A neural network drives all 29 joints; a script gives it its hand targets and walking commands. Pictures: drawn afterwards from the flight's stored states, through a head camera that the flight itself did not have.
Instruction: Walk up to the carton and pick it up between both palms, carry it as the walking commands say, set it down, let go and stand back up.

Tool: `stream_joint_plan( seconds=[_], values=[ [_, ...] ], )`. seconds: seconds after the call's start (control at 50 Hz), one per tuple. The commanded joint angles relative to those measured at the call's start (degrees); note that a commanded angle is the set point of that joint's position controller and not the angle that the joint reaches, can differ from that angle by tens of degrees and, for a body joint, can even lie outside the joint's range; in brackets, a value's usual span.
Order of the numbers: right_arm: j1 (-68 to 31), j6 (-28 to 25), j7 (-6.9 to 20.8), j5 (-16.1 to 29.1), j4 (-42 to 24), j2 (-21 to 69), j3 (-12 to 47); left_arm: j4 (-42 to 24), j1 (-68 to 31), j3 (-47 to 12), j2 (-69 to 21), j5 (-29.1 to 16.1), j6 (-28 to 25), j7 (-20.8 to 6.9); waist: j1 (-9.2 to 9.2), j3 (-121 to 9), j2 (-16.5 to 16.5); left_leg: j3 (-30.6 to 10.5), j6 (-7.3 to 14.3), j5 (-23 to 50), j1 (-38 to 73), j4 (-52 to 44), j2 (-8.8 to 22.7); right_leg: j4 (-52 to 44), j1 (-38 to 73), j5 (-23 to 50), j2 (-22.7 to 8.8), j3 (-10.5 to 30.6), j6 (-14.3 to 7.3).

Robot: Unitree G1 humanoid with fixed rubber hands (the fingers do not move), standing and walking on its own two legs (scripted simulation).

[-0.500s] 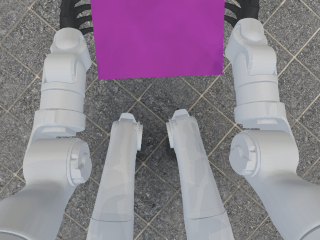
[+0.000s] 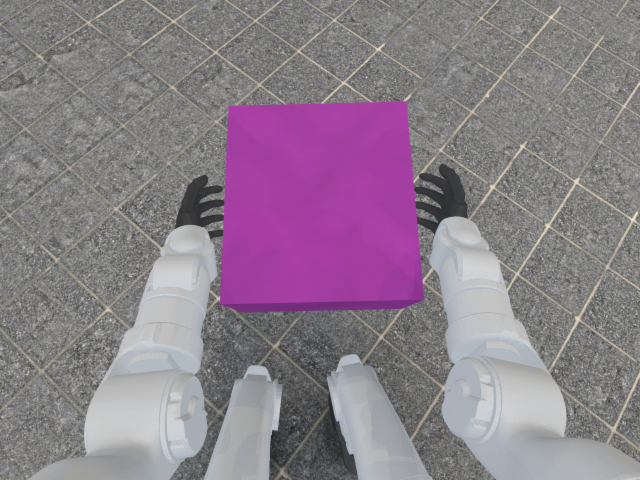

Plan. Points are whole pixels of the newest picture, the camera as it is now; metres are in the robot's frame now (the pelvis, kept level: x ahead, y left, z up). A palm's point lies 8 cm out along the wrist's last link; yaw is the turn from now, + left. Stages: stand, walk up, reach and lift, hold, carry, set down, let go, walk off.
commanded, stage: reach and lift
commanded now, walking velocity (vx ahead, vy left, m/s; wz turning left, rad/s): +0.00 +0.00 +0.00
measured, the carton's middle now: (319, 212) +0.47 -0.04 -0.13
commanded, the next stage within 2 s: none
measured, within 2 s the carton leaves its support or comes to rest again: neither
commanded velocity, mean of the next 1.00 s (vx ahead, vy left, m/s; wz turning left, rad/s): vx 0.00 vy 0.00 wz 0.00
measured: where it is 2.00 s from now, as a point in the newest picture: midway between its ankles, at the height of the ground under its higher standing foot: (303, 450)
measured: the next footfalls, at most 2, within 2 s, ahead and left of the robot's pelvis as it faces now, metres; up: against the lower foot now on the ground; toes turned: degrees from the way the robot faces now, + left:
none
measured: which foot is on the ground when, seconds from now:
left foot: down 0.00-1.00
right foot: down 0.00-1.00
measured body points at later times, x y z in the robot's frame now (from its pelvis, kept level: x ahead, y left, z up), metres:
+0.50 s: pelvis +0.03 -0.02 +0.07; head +0.14 -0.05 +0.50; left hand +0.41 +0.15 +0.02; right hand +0.40 -0.20 +0.01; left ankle +0.06 +0.11 -0.58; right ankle +0.07 -0.12 -0.58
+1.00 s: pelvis +0.04 +0.01 +0.12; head +0.12 +0.01 +0.56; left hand +0.39 +0.16 +0.07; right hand +0.38 -0.18 +0.08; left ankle +0.06 +0.11 -0.58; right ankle +0.07 -0.12 -0.58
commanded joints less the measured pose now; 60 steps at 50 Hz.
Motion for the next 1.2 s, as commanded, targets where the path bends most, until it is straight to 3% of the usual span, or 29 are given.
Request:
stream_joint_plan(
  seconds=[0.0, 0.14, 0.18, 0.22, 0.32, 0.34, 0.42, 0.44, 0.46, 0.48, 0.5, 0.58, 0.6, 0.66, 0.68, 0.72, 0.74, 0.86, 0.92, 0.94, 0.96, 0.98, 1.0, 1.02, 1.06, 1.08, 1.14, 1.16, 1.18],
  values=[
    [-31.97, -1.10, 21.60, 13.13, -3.60, 57.36, 32.72, -18.14, -42.68, -32.47, -58.58, -10.47, -6.41, -18.97, 2.26, -48.43, 9.36, 1.80, -0.97, 23.61, 37.46, -10.68, -0.20, -6.90, 27.63, 23.44, 2.03, -4.16, -2.29],
    [-24.24, -0.87, 20.43, 13.10, -8.24, 58.34, 39.00, -18.35, -33.88, -33.01, -58.56, -10.66, -6.04, -20.55, 2.69, -51.83, 4.05, 2.81, 0.03, 31.67, 37.21, -13.12, -0.54, -11.50, 40.13, 33.52, 1.73, -1.96, -1.50],
    [-21.08, -0.71, 19.77, 11.68, -7.14, 60.36, 39.12, -18.95, -34.00, -32.93, -57.23, -11.41, -6.54, -21.20, 2.03, -49.01, 0.11, 2.00, 0.51, 31.62, 36.57, -14.34, -0.52, -12.61, 42.48, 34.94, 1.54, -1.81, -1.01],
    [-21.11, -1.59, 18.88, 12.96, -8.82, 59.97, 40.71, -18.00, -31.91, -33.98, -58.34, -12.12, -6.40, -22.05, 2.30, -49.36, 1.85, 2.48, 0.12, 32.57, 35.02, -15.08, -0.20, -13.85, 48.55, 38.04, 1.35, -0.94, -0.85],
    [-21.41, -2.28, 17.65, 9.15, -10.35, 59.40, 38.31, -13.46, -29.92, -31.01, -59.09, -12.00, -6.96, -24.10, -0.54, -44.56, -1.96, 1.71, 0.94, 26.18, 33.31, -18.09, -0.17, -17.82, 51.46, 32.84, 0.59, -0.70, -0.63],
    [-20.46, -1.76, 17.34, 8.71, -8.99, 59.55, 38.79, -13.50, -29.64, -29.74, -57.59, -11.99, -7.11, -24.81, 0.00, -41.44, -4.88, 1.97, 1.24, 24.11, 31.34, -19.25, -0.08, -19.51, 52.98, 31.51, 0.26, -0.80, -0.45],
    [-22.29, -0.12, 16.92, 5.64, -4.94, 63.15, 34.40, -8.44, -30.93, -21.89, -52.84, -6.13, -6.39, -26.27, 2.05, -31.99, -7.18, 3.28, 2.76, 10.83, 25.38, -22.14, -0.42, -23.70, 55.97, 18.73, -0.46, 1.22, 0.89],
    [-21.23, 0.08, 17.14, 5.83, -4.69, 64.87, 34.58, -9.75, -30.40, -22.43, -52.35, -6.37, -6.49, -26.62, 3.32, -32.91, -5.72, 3.45, 3.17, 11.41, 26.93, -24.17, -0.42, -24.58, 58.72, 19.81, -0.58, 1.65, 0.70],
    [-20.01, 0.32, 17.30, 6.69, -6.25, 65.73, 35.75, -11.44, -30.12, -24.81, -53.41, -7.29, -6.25, -26.71, 1.17, -36.23, -5.84, 2.32, 3.34, 15.77, 33.09, -24.57, 0.06, -25.17, 59.19, 23.25, -0.88, 1.02, 1.23],
    [-20.60, 0.80, 17.12, 7.28, -7.36, 67.95, 37.90, -14.08, -33.15, -24.55, -52.79, -7.37, -6.22, -27.13, 3.27, -35.98, -4.76, 3.06, 3.35, 15.35, 30.58, -24.27, -0.55, -25.42, 64.13, 24.01, -1.38, 3.60, 1.08],
    [-21.02, 0.96, 17.23, 8.11, -8.51, 66.13, 37.78, -14.70, -33.72, -26.37, -53.32, -8.43, -5.40, -27.18, 2.14, -37.55, -2.79, 2.17, 3.23, 17.13, 35.22, -25.40, -0.22, -25.62, 63.89, 24.61, -2.00, 3.58, 0.99],
    [-19.42, 2.18, 17.99, 5.92, -5.24, 63.98, 32.39, -11.83, -31.60, -23.70, -54.30, -5.15, -3.48, -27.61, 2.27, -29.39, 1.70, 2.38, 3.44, 14.10, 36.47, -27.59, 0.01, -27.68, 58.03, 20.15, -2.30, 2.45, -0.22],
    [-20.83, 2.21, 18.39, 5.68, -6.14, 64.60, 33.71, -10.38, -29.42, -21.62, -54.47, -3.77, -3.47, -27.78, 5.21, -29.62, 1.27, 3.15, 3.54, 12.35, 34.48, -28.33, -0.26, -27.96, 58.68, 18.37, -1.95, 2.31, -0.31],
    [-18.39, 2.86, 20.12, 4.67, -7.66, 64.54, 33.78, -8.67, -24.68, -21.80, -58.46, -2.91, -2.29, -27.73, 2.98, -31.68, 0.00, 1.73, 3.49, 16.25, 44.14, -31.29, 0.77, -30.13, 57.96, 20.51, -1.71, 0.47, -0.49],
    [-17.53, 2.77, 20.41, 4.44, -6.18, 61.97, 32.08, -10.04, -25.46, -22.78, -59.36, -3.44, -2.14, -27.52, 1.29, -30.50, 3.52, 1.89, 2.74, 16.70, 43.70, -31.49, 0.59, -30.31, 57.69, 21.43, -1.46, 0.25, -1.65],
    [-17.47, 2.84, 21.01, 3.67, -8.14, 61.81, 32.36, -10.04, -24.90, -25.49, -62.93, -4.70, -1.64, -27.59, -0.59, -31.80, 2.41, 1.23, 2.17, 20.26, 47.79, -32.45, 1.32, -30.88, 58.91, 25.33, -1.17, -0.84, -1.80],
    [-15.82, 2.66, 21.27, 3.96, -7.36, 62.86, 32.85, -12.03, -24.57, -25.52, -61.73, -4.33, -2.09, -27.33, 0.64, -31.97, 2.84, 0.86, 2.26, 20.26, 48.82, -33.19, 1.14, -31.25, 58.76, 24.80, -0.97, -0.49, -1.98],
    [-14.53, 2.66, 24.38, 6.65, -9.58, 61.94, 35.64, -22.40, -27.20, -34.04, -64.81, -8.66, -2.22, -24.97, -1.18, -34.82, 3.29, -2.00, 0.79, 29.67, 64.77, -36.78, 3.07, -33.04, 57.08, 28.08, 0.00, -2.42, -2.81],
    [-13.45, 2.65, 25.22, 6.32, -11.85, 60.18, 36.45, -16.38, -19.23, -32.60, -67.86, -7.99, -1.07, -24.20, -0.50, -33.51, 1.28, -2.31, 0.30, 35.69, 68.63, -37.53, 3.61, -34.77, 56.85, 30.14, 0.24, -2.72, -2.94],
    [-10.18, 2.56, 25.62, 5.57, -9.65, 59.55, 35.41, -19.23, -19.83, -35.08, -68.83, -8.35, -1.65, -23.80, -1.87, -33.90, 4.22, -2.32, -0.90, 39.00, 69.58, -37.54, 4.20, -35.44, 56.81, 32.53, 0.31, -2.77, -3.27],
    [-9.98, 2.62, 26.00, 7.50, -10.94, 59.86, 37.02, -22.92, -20.49, -36.18, -68.12, -8.93, -1.56, -23.52, -0.77, -37.18, 6.59, -2.38, -1.22, 40.31, 73.56, -38.49, 4.42, -35.99, 58.02, 32.43, 0.18, -2.30, -3.37],
    [-8.33, 2.77, 25.88, 5.25, -6.74, 58.29, 33.49, -20.28, -19.23, -33.28, -66.96, -6.90, -1.43, -23.16, -0.36, -31.48, 5.77, -2.95, -1.11, 38.51, 70.81, -38.68, 4.75, -36.45, 55.26, 29.40, -0.17, -2.09, -3.63],
    [-5.18, 3.07, 26.32, 3.41, -4.15, 57.69, 31.28, -21.73, -21.15, -35.13, -66.95, -7.93, -1.96, -22.52, -2.54, -28.73, 5.11, -4.02, -2.10, 39.41, 73.41, -40.36, 6.18, -37.87, 52.46, 26.39, -0.03, -2.61, -3.74],
    [-5.80, 2.84, 26.61, 3.83, -5.41, 58.12, 31.57, -22.02, -19.72, -35.21, -66.34, -7.33, -2.08, -21.96, -1.70, -27.78, 5.64, -4.35, -1.93, 43.07, 74.85, -40.36, 6.04, -37.95, 52.19, 27.77, 0.13, -2.42, -3.59],
    [-5.14, 3.69, 26.50, 4.28, -6.22, 57.48, 32.41, -19.42, -17.10, -35.00, -66.14, -6.67, -0.97, -21.76, -1.07, -24.82, 4.22, -3.74, -1.80, 40.00, 73.36, -42.62, 5.56, -40.62, 57.82, 27.98, -0.05, -1.87, -3.68],
    [-5.38, 3.65, 26.59, 5.41, -8.79, 57.51, 33.92, -19.75, -14.04, -34.60, -66.12, -6.91, -0.80, -21.63, 0.76, -23.95, 4.53, -3.58, -1.43, 41.43, 74.80, -44.33, 5.63, -41.03, 61.89, 29.15, -0.07, -1.78, -3.41],
    [-4.20, 4.73, 26.34, 6.49, -8.77, 59.00, 35.32, -23.59, -16.80, -34.92, -64.03, -7.28, -0.22, -21.87, 0.76, -25.33, 5.54, -2.78, -0.73, 37.18, 75.02, -45.54, 4.06, -42.29, 68.16, 31.70, -0.70, -0.88, -3.25],
    [-6.28, 5.05, 26.22, 6.63, -9.67, 59.66, 35.17, -22.10, -15.55, -33.01, -61.81, -5.94, 0.23, -21.77, 2.41, -22.53, 2.74, -2.94, 0.13, 35.82, 74.22, -46.28, 4.44, -42.49, 67.65, 30.29, -0.51, -1.12, -2.55],
    [-6.20, 5.41, 25.51, 6.32, -13.47, 57.79, 35.97, -21.95, -16.47, -33.73, -62.87, -6.83, 0.95, -21.94, 0.68, -20.92, 2.73, -2.59, 0.28, 32.41, 72.35, -46.58, 3.58, -43.03, 71.70, 30.67, -0.75, -0.57, -2.87]
  ],
)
